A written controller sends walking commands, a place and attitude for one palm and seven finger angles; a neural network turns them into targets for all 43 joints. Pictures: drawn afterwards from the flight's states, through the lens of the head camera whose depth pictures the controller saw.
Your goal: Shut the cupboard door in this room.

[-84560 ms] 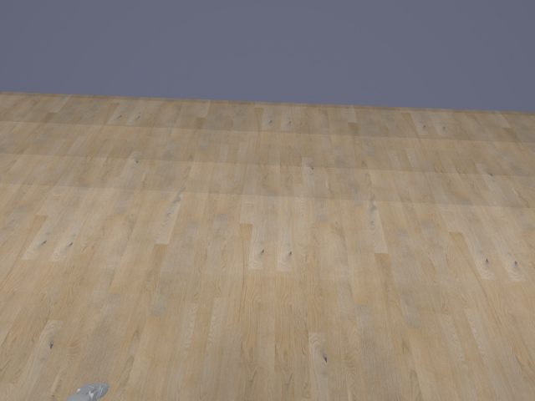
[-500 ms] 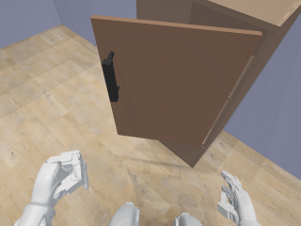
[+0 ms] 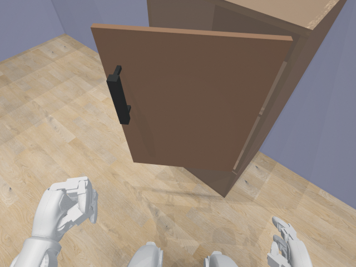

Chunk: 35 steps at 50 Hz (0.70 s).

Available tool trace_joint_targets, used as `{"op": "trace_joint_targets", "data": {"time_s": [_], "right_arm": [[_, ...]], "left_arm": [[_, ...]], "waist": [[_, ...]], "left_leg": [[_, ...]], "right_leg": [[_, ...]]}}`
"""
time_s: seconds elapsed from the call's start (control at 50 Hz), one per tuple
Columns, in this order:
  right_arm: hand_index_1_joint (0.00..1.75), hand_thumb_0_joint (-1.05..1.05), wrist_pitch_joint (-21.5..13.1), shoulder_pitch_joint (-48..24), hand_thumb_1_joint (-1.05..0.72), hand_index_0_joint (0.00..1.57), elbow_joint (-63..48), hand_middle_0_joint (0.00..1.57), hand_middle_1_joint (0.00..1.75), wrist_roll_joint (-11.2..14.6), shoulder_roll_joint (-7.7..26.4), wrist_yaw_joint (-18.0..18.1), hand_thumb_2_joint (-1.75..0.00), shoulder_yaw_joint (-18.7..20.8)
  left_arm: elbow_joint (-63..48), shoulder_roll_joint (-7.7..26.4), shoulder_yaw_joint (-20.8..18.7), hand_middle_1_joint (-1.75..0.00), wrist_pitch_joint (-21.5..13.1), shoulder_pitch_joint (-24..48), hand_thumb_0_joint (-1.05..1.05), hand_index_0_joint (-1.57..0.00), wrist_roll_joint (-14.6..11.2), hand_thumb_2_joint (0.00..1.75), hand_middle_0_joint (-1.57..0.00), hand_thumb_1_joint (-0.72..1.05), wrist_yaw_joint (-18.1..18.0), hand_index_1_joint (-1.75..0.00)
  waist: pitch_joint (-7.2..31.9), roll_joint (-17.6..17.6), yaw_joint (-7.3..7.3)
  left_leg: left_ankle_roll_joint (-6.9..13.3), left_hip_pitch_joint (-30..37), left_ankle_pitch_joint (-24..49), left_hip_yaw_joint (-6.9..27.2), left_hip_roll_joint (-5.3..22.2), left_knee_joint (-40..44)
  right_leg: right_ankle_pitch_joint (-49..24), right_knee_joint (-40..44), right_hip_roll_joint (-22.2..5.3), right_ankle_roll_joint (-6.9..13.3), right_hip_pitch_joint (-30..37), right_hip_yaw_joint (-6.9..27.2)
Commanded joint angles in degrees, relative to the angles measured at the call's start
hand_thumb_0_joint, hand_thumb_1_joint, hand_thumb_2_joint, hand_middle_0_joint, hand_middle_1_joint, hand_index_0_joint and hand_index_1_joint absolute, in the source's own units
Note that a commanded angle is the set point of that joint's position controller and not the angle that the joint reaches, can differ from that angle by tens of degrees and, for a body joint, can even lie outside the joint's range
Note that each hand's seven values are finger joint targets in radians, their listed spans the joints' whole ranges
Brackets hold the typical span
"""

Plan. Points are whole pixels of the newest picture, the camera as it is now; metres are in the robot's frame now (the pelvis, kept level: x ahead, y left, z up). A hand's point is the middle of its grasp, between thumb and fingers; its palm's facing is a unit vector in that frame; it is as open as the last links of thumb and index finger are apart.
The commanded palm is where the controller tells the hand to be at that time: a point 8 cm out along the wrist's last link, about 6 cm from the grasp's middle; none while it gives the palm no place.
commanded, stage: raise the hand and make a fist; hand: left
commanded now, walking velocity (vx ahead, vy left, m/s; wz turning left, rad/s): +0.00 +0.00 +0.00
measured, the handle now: (121, 96) +0.52 +0.19 +0.06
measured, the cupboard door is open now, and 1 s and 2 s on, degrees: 34 34 33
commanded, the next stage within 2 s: bring the fist close to the handle in 0.10 s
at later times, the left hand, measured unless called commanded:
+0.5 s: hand (102, 184) +0.27 +0.17 +0.06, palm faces -0.08 -1.00 -0.03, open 3.1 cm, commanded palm +0.26 +0.23 +0.06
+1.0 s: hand (117, 140) +0.38 +0.17 +0.06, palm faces -0.05 -1.00 -0.02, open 3.1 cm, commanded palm +0.36 +0.22 +0.06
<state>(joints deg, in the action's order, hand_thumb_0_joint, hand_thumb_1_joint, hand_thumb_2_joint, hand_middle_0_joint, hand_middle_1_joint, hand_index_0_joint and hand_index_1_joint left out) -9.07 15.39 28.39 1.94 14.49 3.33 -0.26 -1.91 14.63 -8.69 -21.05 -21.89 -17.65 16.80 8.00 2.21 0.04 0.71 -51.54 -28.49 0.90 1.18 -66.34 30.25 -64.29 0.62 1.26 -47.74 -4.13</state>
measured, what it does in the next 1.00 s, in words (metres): stands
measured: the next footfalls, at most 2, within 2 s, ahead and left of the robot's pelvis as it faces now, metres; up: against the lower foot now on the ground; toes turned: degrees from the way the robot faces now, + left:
none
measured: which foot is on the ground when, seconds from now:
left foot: down 0.00-1.00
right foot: down 0.00-1.00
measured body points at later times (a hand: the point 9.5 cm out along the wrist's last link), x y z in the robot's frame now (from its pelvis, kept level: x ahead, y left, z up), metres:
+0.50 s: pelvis -0.01 +0.00 +0.00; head +0.05 +0.00 +0.44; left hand +0.27 +0.23 +0.07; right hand +0.17 -0.23 -0.08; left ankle +0.04 +0.11 -0.65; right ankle +0.01 -0.11 -0.65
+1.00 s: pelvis +0.00 +0.00 +0.00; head +0.07 +0.00 +0.45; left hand +0.37 +0.22 +0.07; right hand +0.12 -0.26 -0.10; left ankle +0.04 +0.11 -0.65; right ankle +0.01 -0.11 -0.65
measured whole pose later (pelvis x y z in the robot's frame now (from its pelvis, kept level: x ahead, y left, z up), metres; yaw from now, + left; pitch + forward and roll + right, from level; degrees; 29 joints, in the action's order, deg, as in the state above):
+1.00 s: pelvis +0.00 +0.00 +0.00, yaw -1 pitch +16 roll -1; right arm -5.3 15.2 34.5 1.9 15.1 2.2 -0.9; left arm 32.9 15.5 -10.7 -20.9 18.5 -12.3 12.5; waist 7.3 1.5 -2.2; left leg 0.9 -52.7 -26.8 -0.4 1.1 -63.9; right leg 28.6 -62.8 0.5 1.0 -49.8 -2.8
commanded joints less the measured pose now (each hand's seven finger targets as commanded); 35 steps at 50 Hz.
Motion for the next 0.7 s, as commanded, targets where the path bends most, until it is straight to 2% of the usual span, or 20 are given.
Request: {"op": "trace_joint_targets", "data": {"time_s": [0.0,0.02,0.06,0.08,0.12,0.18,0.2,0.22,0.26,0.4,0.42,0.46,0.5,0.52,0.54,0.56,0.66,0.68], "right_arm": [[0.30,0.00,-3.46,-3.18,-0.90,0.20,-9.23,0.20,0.30,0.14,6.51,0.30,-0.90,2.48],[0.30,0.00,-3.28,-3.10,-0.90,0.20,-8.99,0.20,0.30,0.14,6.68,0.34,-0.90,2.61],[0.30,0.00,-3.08,-3.11,-0.90,0.20,-9.31,0.20,0.30,0.19,6.56,0.29,-0.90,2.48],[0.30,0.00,-3.07,-3.18,-0.90,0.20,-9.26,0.20,0.30,0.16,6.60,0.30,-0.90,2.52],[0.30,0.00,-2.92,-3.31,-0.90,0.20,-9.40,0.20,0.30,0.12,6.75,0.43,-0.90,2.41],[0.30,0.00,-2.93,-3.29,-0.90,0.20,-9.60,0.20,0.30,0.20,6.56,0.37,-0.90,2.31],[0.30,0.00,-3.06,-3.22,-0.90,0.20,-9.47,0.20,0.30,0.15,6.71,0.41,-0.90,2.14],[0.30,0.00,-3.06,-2.87,-0.90,0.20,-8.60,0.20,0.30,0.11,7.00,0.61,-0.90,2.11],[0.30,0.00,-3.40,-2.99,-0.90,0.20,-8.37,0.20,0.30,0.12,6.99,0.63,-0.90,1.91],[0.30,0.00,-3.52,-2.86,-0.90,0.20,-6.91,0.20,0.30,0.23,7.53,0.78,-0.90,1.60],[0.30,0.00,-3.27,-2.41,-0.90,0.20,-6.64,0.20,0.30,0.16,7.78,0.76,-0.90,1.63],[0.30,0.00,-2.83,-2.77,-0.90,0.20,-6.60,0.20,0.30,0.26,7.43,0.53,-0.90,1.46],[0.30,0.00,-2.32,-2.53,-0.90,0.20,-6.35,0.20,0.30,0.19,7.46,0.28,-0.90,1.57],[0.30,0.00,-1.89,-2.26,-0.90,0.20,-6.05,0.20,0.30,0.09,7.75,0.31,-0.90,1.59],[0.30,0.00,-1.75,-2.72,-0.90,0.20,-6.05,0.20,0.30,0.13,7.39,0.07,-0.90,1.46],[0.30,0.00,-1.65,-2.52,-0.90,0.20,-5.86,0.20,0.30,0.15,7.33,-0.14,-0.90,1.48],[0.30,0.00,-0.86,-1.63,-0.90,0.20,-4.38,0.20,0.30,0.19,7.89,-0.39,-0.90,1.94],[0.30,0.00,-0.71,-1.40,-0.90,0.20,-4.20,0.20,0.30,0.12,7.97,-0.44,-0.90,2.00]], "left_arm": [[-12.21,6.87,-4.00,-1.50,-4.29,2.82,0.00,-1.30,-1.00,0.90,-1.30,0.90,-0.67,-1.50],[-11.76,7.77,-4.53,-1.50,-4.08,2.60,0.00,-1.30,-0.70,0.90,-1.30,0.90,-0.80,-1.50],[-11.58,6.74,-3.67,-1.50,-3.81,2.68,0.00,-1.30,-0.69,0.90,-1.30,0.90,-0.61,-1.50],[-12.28,6.89,-3.86,-1.50,-3.92,3.15,0.00,-1.30,-0.75,0.90,-1.30,0.90,-0.66,-1.50],[-11.60,7.86,-4.46,-1.50,-3.47,3.20,0.00,-1.30,-0.62,0.90,-1.30,0.90,-0.65,-1.50],[-11.65,6.63,-3.80,-1.50,-3.52,2.91,0.00,-1.30,-0.92,0.90,-1.30,0.90,-0.45,-1.50],[-11.98,6.41,-3.06,-1.50,-3.60,5.36,0.00,-1.30,-0.91,0.90,-1.30,0.90,-0.40,-1.50],[-11.39,7.93,-3.89,-1.50,-3.79,8.44,0.00,-1.30,-0.67,0.90,-1.30,0.90,-0.59,-1.50],[-10.17,6.33,-2.11,-1.50,-4.05,11.97,0.00,-1.30,-0.47,0.90,-1.30,0.90,-0.57,-1.50],[-5.44,7.08,-1.47,-1.50,-1.49,23.23,0.00,-1.30,1.31,0.90,-1.30,0.90,-1.97,-1.50],[-4.08,8.97,-3.53,-1.50,-0.88,22.73,0.00,-1.30,1.39,0.90,-1.30,0.90,-2.40,-1.50],[-2.28,7.06,-2.00,-1.50,-0.07,25.45,0.00,-1.30,1.74,0.90,-1.30,0.90,-2.86,-1.50],[0.13,8.40,-4.07,-1.50,0.35,25.96,0.00,-1.30,1.73,0.90,-1.30,0.90,-3.61,-1.50],[2.53,9.50,-5.26,-1.50,0.59,26.15,0.00,-1.30,1.93,0.90,-1.30,0.90,-3.91,-1.50],[2.06,7.93,-3.72,-1.50,0.17,28.96,0.00,-1.30,2.10,0.90,-1.30,0.90,-3.91,-1.50],[2.83,7.15,-2.90,-1.50,-0.07,30.27,0.00,-1.30,2.19,0.90,-1.30,0.90,-3.97,-1.50],[8.67,7.27,-2.84,-1.50,-1.68,37.13,0.00,-1.30,2.69,0.90,-1.30,0.90,-3.95,-1.50],[10.03,7.85,-3.71,-1.50,-1.93,37.60,0.00,-1.30,2.63,0.90,-1.30,0.90,-3.94,-1.50]], "waist": [[11.10,0.99,0.18],[10.89,0.51,0.01],[10.62,-0.25,-0.09],[11.27,0.46,-0.05],[10.23,0.77,0.05],[10.86,-0.43,-0.04],[10.82,0.25,-0.72],[9.97,-0.46,-1.38],[9.81,-0.07,-1.79],[13.32,1.69,-1.55],[14.14,1.16,-0.90],[14.53,0.67,-1.06],[14.87,0.11,-0.32],[14.36,-1.27,-0.29],[14.44,0.60,-0.60],[13.89,0.51,-0.85],[14.10,-1.81,-1.84],[14.57,-1.50,-1.41]], "left_leg": [[0.69,7.51,9.81,1.34,-1.21,9.97],[0.84,7.46,9.73,1.44,-1.02,9.78],[0.85,7.33,10.07,1.42,-1.10,9.93],[0.76,7.75,9.92,1.50,-1.13,10.13],[0.85,7.37,9.27,1.66,-1.07,10.20],[0.79,7.83,9.47,1.80,-1.11,10.44],[0.85,7.53,8.90,1.68,-1.15,9.94],[0.95,6.94,8.72,1.83,-0.89,9.20],[0.89,6.91,7.06,2.06,-0.84,9.21],[0.97,9.06,7.04,2.39,-0.92,10.65],[0.91,9.12,8.10,2.48,-0.81,10.83],[0.88,9.98,9.44,2.08,-0.89,11.34],[0.73,9.91,10.47,1.77,-0.97,11.73],[0.81,9.35,10.98,1.77,-0.88,11.68],[0.73,9.79,11.24,1.46,-0.99,11.77],[0.66,10.32,11.30,1.57,-0.94,12.12],[0.80,9.95,10.87,1.14,-0.76,11.78],[0.73,9.60,10.70,1.01,-0.85,11.86]], "right_leg": [[-8.72,10.60,0.54,0.37,7.40,3.63],[-8.59,10.68,0.81,0.37,7.13,3.71],[-9.38,10.68,0.69,0.28,7.50,3.59],[-9.28,10.41,0.73,0.30,7.44,3.19],[-8.45,10.48,1.02,0.46,6.93,3.21],[-8.90,10.48,0.91,0.35,7.21,2.85],[-8.39,10.51,0.83,0.18,6.48,3.06],[-8.06,10.31,1.06,0.28,5.62,3.23],[-6.21,10.27,0.93,0.22,4.04,3.11],[-6.75,10.50,0.69,0.41,5.08,2.91],[-7.73,10.25,0.87,0.58,6.13,2.74],[-9.66,10.42,0.64,0.38,6.85,2.58],[-10.98,10.74,0.56,0.35,8.27,2.76],[-11.53,10.74,0.74,0.37,8.58,2.76],[-12.02,10.64,0.43,0.35,8.36,2.85],[-12.29,10.72,0.46,0.41,8.06,2.62],[-12.54,11.26,0.36,0.18,7.74,3.37],[-12.29,11.28,0.26,0.23,8.20,3.52]]}}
